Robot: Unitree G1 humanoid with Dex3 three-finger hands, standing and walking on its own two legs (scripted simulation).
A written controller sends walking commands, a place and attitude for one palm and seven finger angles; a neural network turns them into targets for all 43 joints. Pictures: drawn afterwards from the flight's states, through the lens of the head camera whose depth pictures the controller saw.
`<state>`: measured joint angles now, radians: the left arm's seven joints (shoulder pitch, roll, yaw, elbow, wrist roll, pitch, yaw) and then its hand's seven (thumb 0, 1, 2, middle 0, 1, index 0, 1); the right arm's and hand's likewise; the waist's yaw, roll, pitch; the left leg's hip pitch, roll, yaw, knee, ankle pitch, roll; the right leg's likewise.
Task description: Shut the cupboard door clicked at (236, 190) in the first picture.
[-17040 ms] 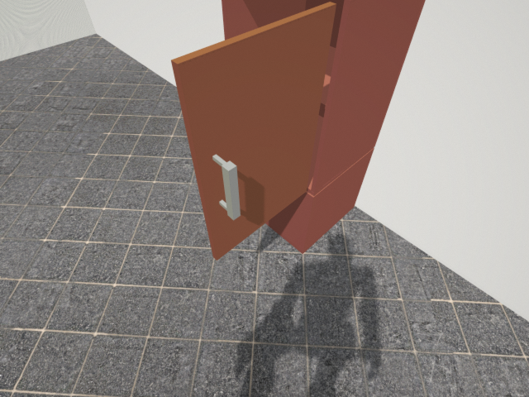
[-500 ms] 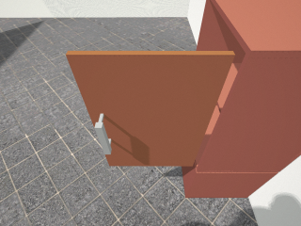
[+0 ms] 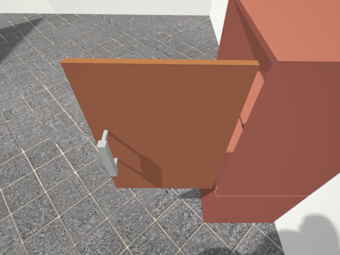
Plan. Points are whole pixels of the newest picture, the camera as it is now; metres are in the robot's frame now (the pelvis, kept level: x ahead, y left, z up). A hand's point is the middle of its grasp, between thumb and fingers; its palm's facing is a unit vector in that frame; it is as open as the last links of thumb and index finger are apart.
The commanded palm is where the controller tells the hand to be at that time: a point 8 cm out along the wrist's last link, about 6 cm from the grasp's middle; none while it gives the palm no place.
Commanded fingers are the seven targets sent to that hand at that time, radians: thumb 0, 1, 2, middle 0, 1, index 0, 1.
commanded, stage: come to a stop and stand still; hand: left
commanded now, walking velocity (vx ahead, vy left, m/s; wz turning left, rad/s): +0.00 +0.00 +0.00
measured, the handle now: (109, 154) +0.39 +0.21 -0.05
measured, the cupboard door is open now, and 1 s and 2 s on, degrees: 90 90 90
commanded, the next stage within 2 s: look again from close up in 0.06 s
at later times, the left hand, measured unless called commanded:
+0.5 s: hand out of the picture -0.01 +0.15 -0.18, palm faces +0.01 -0.98 -0.18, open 7.4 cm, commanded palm none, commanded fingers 0.00 0.90 0.90 -0.20 -0.30 -0.20 -0.30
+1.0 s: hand (101, 232) +0.18 +0.17 -0.04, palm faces +0.23 -0.96 -0.17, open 7.1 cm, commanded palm +0.11 +0.20 -0.07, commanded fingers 0.00 0.90 0.90 -0.38 -0.50 -0.38 -0.50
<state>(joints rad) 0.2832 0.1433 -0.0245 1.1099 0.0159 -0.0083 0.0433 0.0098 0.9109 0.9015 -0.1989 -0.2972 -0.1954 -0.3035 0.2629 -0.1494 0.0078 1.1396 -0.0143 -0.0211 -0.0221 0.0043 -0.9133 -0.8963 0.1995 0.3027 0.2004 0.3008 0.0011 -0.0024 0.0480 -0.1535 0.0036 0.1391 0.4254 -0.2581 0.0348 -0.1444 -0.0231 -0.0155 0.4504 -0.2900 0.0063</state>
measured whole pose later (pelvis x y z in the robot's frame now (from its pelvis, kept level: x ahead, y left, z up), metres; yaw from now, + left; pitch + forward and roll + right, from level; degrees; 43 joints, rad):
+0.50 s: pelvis +0.01 -0.01 +0.00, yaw +0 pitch -1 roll +1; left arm 0.29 0.14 -0.02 1.11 0.01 -0.01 0.04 0.01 0.91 0.90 -0.20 -0.30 -0.20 -0.30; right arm 0.27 -0.14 0.01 1.15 -0.01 -0.02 -0.03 0.00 -0.91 -0.90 0.20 0.30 0.20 0.30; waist 0.00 -0.01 0.05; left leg -0.14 0.01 0.13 0.40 -0.25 0.02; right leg -0.13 -0.01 -0.02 0.43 -0.29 -0.01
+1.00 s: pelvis -0.02 -0.02 -0.02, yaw +4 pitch +5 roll +1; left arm 0.38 0.19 0.04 0.22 -0.14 -0.19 0.07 0.04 0.95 0.90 -0.24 -0.35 -0.24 -0.35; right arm 0.32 -0.26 -0.03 0.83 0.01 -0.32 -0.04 0.01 -0.91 -0.90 0.20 0.30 0.20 0.30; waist -0.05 0.04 -0.07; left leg -0.44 0.00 0.06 0.69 -0.33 0.01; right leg -0.41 -0.04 -0.08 0.72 -0.41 -0.02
